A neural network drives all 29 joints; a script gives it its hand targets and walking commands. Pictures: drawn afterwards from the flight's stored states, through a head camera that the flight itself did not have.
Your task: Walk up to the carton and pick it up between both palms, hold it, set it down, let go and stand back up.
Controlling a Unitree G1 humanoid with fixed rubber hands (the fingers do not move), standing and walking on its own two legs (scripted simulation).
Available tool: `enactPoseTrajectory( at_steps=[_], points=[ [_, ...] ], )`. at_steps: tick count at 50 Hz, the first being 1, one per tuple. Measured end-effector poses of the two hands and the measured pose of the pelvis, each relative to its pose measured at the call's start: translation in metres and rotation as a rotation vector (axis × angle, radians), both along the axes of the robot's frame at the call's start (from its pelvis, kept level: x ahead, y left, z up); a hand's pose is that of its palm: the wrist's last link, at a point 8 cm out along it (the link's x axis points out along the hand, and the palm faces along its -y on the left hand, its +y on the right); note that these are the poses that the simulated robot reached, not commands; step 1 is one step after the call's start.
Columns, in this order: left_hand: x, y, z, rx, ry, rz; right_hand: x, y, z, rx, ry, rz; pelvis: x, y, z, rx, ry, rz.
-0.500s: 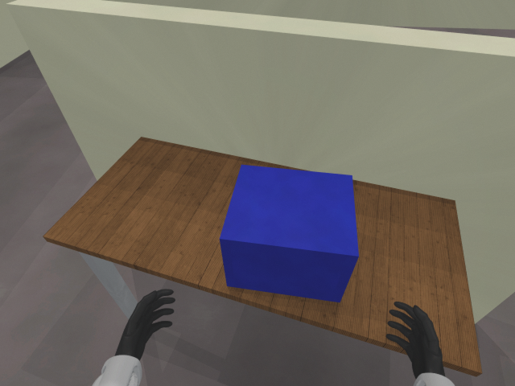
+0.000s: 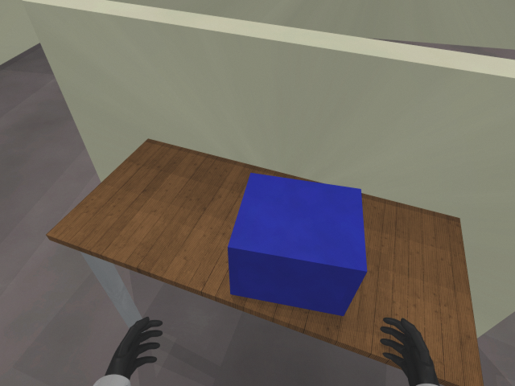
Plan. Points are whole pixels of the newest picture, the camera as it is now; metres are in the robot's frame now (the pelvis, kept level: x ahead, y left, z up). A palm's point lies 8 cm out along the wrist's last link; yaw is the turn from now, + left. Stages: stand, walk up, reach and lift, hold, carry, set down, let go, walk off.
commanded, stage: let go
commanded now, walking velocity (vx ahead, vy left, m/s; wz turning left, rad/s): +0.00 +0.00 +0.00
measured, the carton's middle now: (295, 241) +0.41 -0.07 -0.04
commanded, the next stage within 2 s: stand in 0.32 s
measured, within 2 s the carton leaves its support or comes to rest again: neither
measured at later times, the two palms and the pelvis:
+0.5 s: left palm out of the picture +0.13 +0.24 -0.10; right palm (419, 365) +0.18 -0.24 -0.05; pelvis +0.01 -0.01 +0.00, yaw +2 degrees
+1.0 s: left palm out of the picture -0.02 +0.25 -0.12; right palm (417, 375) +0.17 -0.24 -0.05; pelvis -0.02 +0.00 +0.00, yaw +5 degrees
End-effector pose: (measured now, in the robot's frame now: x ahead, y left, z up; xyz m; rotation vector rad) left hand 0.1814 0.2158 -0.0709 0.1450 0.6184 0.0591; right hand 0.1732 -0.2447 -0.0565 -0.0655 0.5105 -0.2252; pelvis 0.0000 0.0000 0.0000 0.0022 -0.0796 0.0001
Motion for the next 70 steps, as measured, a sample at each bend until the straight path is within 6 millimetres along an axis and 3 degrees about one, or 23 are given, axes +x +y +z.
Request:
enactPoseTrajectory(
  at_steps=[21,26,37,44,55,70],
  points=[
    [-0.029,0.009,-0.021,0.058,0.206,0.029,0.010,0.000,0.007,-0.105,0.106,0.120,0.011,-0.006,0.001,-0.007,0.015,0.022],
    [-0.064,0.023,-0.033,0.061,0.287,0.073,0.012,0.000,0.008,-0.132,0.128,0.153,0.006,-0.006,-0.003,-0.012,0.025,0.040],
    [-0.168,0.036,-0.049,0.027,0.465,0.203,0.010,0.003,0.009,-0.167,0.137,0.180,-0.009,-0.001,0.000,-0.020,0.040,0.075],
    [-0.199,0.036,-0.051,0.021,0.518,0.236,0.003,0.006,0.009,-0.172,0.134,0.200,-0.019,0.001,0.001,-0.021,0.053,0.087],
    [-0.200,0.038,-0.053,0.016,0.530,0.245,-0.005,0.009,0.009,-0.159,0.129,0.190,-0.020,0.000,0.001,-0.018,0.071,0.095],
    [-0.170,0.023,-0.059,-0.023,0.507,0.215,-0.004,0.009,0.010,-0.166,0.145,0.194,-0.013,-0.003,0.002,-0.012,0.067,0.100]
  ],
)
